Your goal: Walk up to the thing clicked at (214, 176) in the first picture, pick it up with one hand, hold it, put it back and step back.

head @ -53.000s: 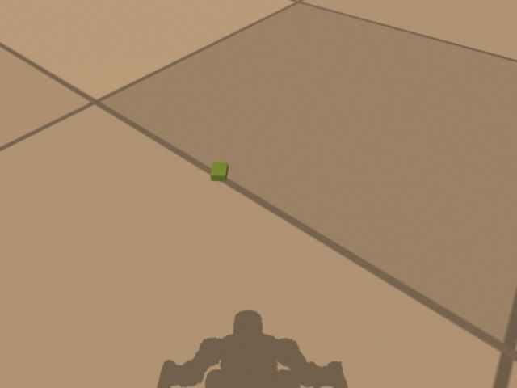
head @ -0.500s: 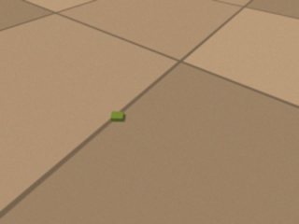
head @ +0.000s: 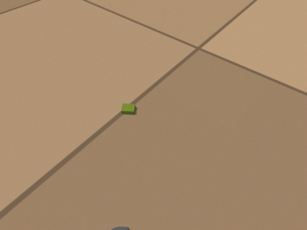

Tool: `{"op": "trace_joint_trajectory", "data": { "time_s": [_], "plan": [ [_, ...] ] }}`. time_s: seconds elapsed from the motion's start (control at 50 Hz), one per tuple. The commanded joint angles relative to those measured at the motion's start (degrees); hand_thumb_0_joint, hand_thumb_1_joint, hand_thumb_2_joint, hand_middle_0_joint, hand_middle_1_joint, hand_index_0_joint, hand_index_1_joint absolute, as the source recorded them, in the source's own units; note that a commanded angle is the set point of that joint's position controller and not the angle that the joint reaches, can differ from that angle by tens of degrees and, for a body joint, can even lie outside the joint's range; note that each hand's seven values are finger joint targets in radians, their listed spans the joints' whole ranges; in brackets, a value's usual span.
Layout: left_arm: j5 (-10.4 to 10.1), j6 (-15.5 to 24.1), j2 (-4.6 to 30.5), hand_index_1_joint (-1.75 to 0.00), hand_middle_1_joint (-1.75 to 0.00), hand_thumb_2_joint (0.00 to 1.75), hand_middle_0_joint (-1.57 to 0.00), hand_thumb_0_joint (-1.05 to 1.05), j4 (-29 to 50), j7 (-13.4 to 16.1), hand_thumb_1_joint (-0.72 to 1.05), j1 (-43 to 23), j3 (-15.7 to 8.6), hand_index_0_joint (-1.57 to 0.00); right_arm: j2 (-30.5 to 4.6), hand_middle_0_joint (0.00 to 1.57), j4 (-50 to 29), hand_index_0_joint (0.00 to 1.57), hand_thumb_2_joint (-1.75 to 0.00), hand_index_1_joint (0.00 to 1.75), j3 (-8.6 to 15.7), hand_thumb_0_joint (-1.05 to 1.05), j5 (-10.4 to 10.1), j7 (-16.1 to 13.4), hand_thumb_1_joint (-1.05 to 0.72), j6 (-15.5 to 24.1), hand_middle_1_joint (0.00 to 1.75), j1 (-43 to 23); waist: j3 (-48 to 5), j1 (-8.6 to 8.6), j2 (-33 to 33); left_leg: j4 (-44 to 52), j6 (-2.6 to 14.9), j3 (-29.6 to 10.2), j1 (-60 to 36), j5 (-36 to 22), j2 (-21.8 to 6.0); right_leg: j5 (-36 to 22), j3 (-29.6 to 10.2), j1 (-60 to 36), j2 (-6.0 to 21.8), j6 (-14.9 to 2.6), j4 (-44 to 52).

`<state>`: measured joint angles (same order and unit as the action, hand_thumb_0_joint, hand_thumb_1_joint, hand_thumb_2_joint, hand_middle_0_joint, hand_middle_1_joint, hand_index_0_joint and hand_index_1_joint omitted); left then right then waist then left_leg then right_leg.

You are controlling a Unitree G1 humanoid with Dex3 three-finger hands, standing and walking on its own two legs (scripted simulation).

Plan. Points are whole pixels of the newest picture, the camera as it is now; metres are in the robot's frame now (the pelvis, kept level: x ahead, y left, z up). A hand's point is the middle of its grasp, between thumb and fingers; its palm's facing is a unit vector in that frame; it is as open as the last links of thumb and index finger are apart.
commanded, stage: step back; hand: left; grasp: from above
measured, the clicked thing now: (128, 109) +1.07 +0.25 -0.73
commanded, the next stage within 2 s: stand in 0.08 s
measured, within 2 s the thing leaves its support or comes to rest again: neither
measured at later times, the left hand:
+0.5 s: hand out of the picture +0.09 +0.26 -0.13, palm faces -0.02 -0.94 -0.34, open 7.4 cm
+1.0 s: hand out of the picture +0.06 +0.26 -0.14, palm faces -0.04 -0.94 -0.34, open 7.4 cm
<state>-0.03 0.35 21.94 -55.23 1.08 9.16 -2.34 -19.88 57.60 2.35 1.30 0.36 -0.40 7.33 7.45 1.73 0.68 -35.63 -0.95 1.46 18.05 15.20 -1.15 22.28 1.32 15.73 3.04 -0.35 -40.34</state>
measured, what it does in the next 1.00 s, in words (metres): stands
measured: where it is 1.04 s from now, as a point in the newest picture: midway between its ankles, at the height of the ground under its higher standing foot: outside the picture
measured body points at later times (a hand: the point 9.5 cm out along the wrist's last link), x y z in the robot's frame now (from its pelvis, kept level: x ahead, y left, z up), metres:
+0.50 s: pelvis +0.00 +0.01 +0.02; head +0.01 +0.01 +0.47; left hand +0.09 +0.31 -0.11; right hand +0.10 -0.29 -0.10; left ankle +0.04 +0.14 -0.72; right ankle -0.01 -0.12 -0.72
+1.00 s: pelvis +0.01 +0.01 +0.02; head +0.02 +0.01 +0.47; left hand +0.07 +0.31 -0.11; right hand +0.07 -0.29 -0.11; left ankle +0.04 +0.14 -0.72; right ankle -0.01 -0.12 -0.72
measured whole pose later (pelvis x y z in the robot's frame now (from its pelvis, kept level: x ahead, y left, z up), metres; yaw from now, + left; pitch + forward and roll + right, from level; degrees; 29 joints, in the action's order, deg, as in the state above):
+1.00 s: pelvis +0.01 +0.01 +0.02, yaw +0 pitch -2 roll +0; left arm 0.5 0.8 20.0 -66.1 -0.6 7.2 0.2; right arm -19.9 66.0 0.1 0.5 1.1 0.5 6.1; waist 3.6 -0.4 -0.4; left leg -20.0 -1.2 1.2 10.5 7.7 -2.1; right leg 12.0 1.8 5.7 1.4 1.0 -19.5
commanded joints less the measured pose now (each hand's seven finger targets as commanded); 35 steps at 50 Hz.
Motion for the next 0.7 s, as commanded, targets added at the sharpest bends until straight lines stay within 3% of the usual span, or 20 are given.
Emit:
{"op": "trace_joint_trajectory", "data": {
  "time_s": [0.0, 0.04, 0.06, 0.08, 0.1, 0.12, 0.18, 0.34, 0.38, 0.44, 0.5, 0.56, 0.62, 0.68],
  "plan": [
    [0.29, 1.22, 10.56, -0.3, -0.3, 0.9, -0.2, 0.0, 0.78, 0.57, 0.9, 2.55, -2.2, -0.2, -15.29, 0.2, -3.58, 0.2, -0.9, 0.3, 2.93, 0.0, 0.08, -1.02, -0.9, 1.01, 0.3, -6.13, -10.76, 0.98, -8.11, 10.64, 9.71, -11.37, 0.31, -9.51, -13.01, -2.93, -1.65, -6.93, -1.0, -1.54, 6.4],
    [0.54, 2.06, 12.64, -0.3, -0.3, 0.9, -0.2, 0.0, -0.25, 0.53, 0.9, 3.78, -2.9, -0.2, -13.15, 0.2, -3.58, 0.2, -0.9, 0.3, 2.08, 0.0, -0.43, -1.05, -0.9, 1.0, 0.3, -6.77, -11.89, 0.98, -5.81, 4.32, 5.5, -6.41, -0.42, -12.84, -8.14, -17.1, -5.99, -9.03, 2.39, -2.47, 10.79],
    [0.76, 2.21, 11.14, -0.3, -0.3, 0.9, -0.2, 0.0, -1.22, 0.02, 0.9, 0.95, -1.28, -0.2, -11.17, 0.2, -2.04, 0.2, -0.9, 0.3, 1.3, 0.0, -1.21, -0.64, -0.9, 1.45, 0.3, -1.92, -12.45, -1.85, -3.03, 6.95, 3.21, -6.63, -3.65, -11.0, -5.21, -17.87, -8.33, -7.79, 5.39, -2.91, 13.45],
    [0.48, 2.12, 11.34, -0.3, -0.3, 0.9, -0.2, 0.0, -0.98, -0.3, 0.9, -1.42, -1.22, -0.2, -12.11, 0.2, -1.03, 0.2, -0.9, 0.3, 1.14, 0.0, -0.9, -0.49, -0.9, 1.83, 0.3, -2.07, -11.13, -2.3, -4.16, 9.89, 3.39, -6.79, -6.5, -11.92, -6.15, -17.23, -7.33, -5.32, 4.15, -2.02, 12.53],
    [0.34, 2.0, 10.54, -0.3, -0.3, 0.9, -0.2, 0.0, -1.31, -0.4, 0.9, -1.9, -1.0, -0.2, -12.95, 0.2, -0.54, 0.2, -0.9, 0.3, 1.28, 0.0, -0.72, -0.54, -0.9, 2.18, 0.3, -3.18, -11.68, -1.7, -5.11, 10.53, 3.99, -7.76, -7.32, -14.09, -7.45, -17.58, -5.86, -6.12, 2.9, -1.36, 12.49],
    [0.06, 1.9, 9.92, -0.3, -0.3, 0.9, -0.2, 0.0, -1.96, -0.45, 0.9, -1.29, -0.45, -0.2, -13.21, 0.2, -0.49, 0.2, -0.9, 0.3, 1.25, 0.0, -0.66, -0.44, -0.9, 2.35, 0.3, -5.55, -11.41, -0.82, -5.43, 9.75, 3.75, -8.02, -8.89, -15.17, -7.6, -17.57, -5.63, -5.69, 2.86, -1.31, 14.5],
    [0.1, 2.29, 11.1, -0.3, -0.3, 0.9, -0.2, 0.0, -3.04, -0.39, 0.9, -3.77, -0.29, -0.2, -12.18, 0.2, 0.42, 0.2, -0.9, 0.3, 0.65, 0.0, -0.84, -0.39, -0.9, 2.6, 0.3, -4.35, -11.44, -1.97, -1.93, 10.7, 3.53, -6.93, -10.42, -22.26, -7.49, -23.96, -5.28, -8.52, 3.6, -0.78, 16.02],
    [0.28, 2.03, 10.27, -0.3, -0.3, 0.9, -0.2, 0.0, -5.52, -0.79, 0.9, -5.5, -0.05, -0.2, -11.91, 0.2, 1.91, 0.2, -0.9, 0.3, 0.35, 0.0, -0.83, -0.36, -0.9, 2.73, 0.3, -6.86, -9.19, -1.39, -1.99, 16.16, 2.31, -6.21, -11.04, -15.28, -7.03, -17.79, -4.97, -9.49, 3.98, -0.34, 21.65],
    [0.42, 2.04, 10.19, -0.3, -0.3, 0.9, -0.2, 0.0, -6.14, -0.89, 0.9, -5.81, 0.1, -0.2, -11.61, 0.2, 2.27, 0.2, -0.9, 0.3, 0.19, 0.0, -0.97, -0.21, -0.9, 2.57, 0.3, -7.18, -7.73, -1.64, -1.94, 17.71, 2.02, -6.32, -10.3, -10.36, -6.77, -14.32, -5.07, -8.4, 4.01, -0.18, 23.58],
    [0.58, 2.18, 10.26, -0.3, -0.3, 0.9, -0.2, 0.0, -6.54, -0.96, 0.9, -6.31, 0.06, -0.2, -11.75, 0.2, 2.65, 0.2, -0.9, 0.3, 0.22, 0.0, -0.94, -0.15, -0.9, 2.6, 0.3, -7.39, -8.31, -1.73, -1.33, 18.13, 1.91, -6.22, -11.49, -9.89, -6.84, -14.26, -5.3, -8.61, 4.37, -0.17, 24.54],
    [0.64, 2.07, 10.41, -0.3, -0.3, 0.9, -0.2, 0.0, -6.9, -1.04, 0.9, -6.39, 0.04, -0.2, -12.01, 0.2, 3.32, 0.2, -0.9, 0.3, 0.3, 0.0, -0.83, -0.02, -0.9, 2.38, 0.3, -6.72, -6.77, -1.86, -1.2, 19.7, 1.55, -6.37, -10.5, -3.86, -6.51, -9.3, -5.35, -6.93, 4.14, -0.17, 26.04],
    [0.7, 2.1, 10.28, -0.3, -0.3, 0.9, -0.2, 0.0, -7.14, -1.1, 0.9, -5.88, 0.05, -0.2, -12.1, 0.2, 3.49, 0.2, -0.9, 0.3, 0.33, 0.0, -0.7, 0.02, -0.9, 2.48, 0.3, -7.31, -7.87, -1.39, -1.33, 20.14, 1.54, -6.62, -10.4, -4.95, -6.8, -10.99, -5.23, -8.16, 4.35, -0.16, 25.71],
    [0.74, 1.96, 10.63, -0.3, -0.3, 0.9, -0.2, 0.0, -7.46, -1.17, 0.9, -6.08, -0.09, -0.2, -12.07, 0.2, 3.93, 0.2, -0.9, 0.3, 0.26, 0.0, -0.55, -0.04, -0.9, 2.32, 0.3, -5.87, -6.66, -1.96, -1.1, 20.81, 1.45, -6.78, -8.66, -1.14, -6.53, -8.12, -5.3, -7.34, 4.14, -0.23, 26.23],
    [0.65, 1.82, 10.39, -0.3, -0.3, 0.9, -0.2, 0.0, -7.5, -1.26, 0.9, -5.12, -0.04, -0.2, -12.66, 0.2, 4.09, 0.2, -0.9, 0.3, 0.41, 0.0, -0.52, 0.0, -0.9, 2.29, 0.3, -5.98, -6.8, -1.41, -1.41, 21.47, 1.4, -7.29, -7.93, 0.22, -6.63, -6.87, -5.13, -7.21, 3.95, -0.26, 25.85]
  ]
}}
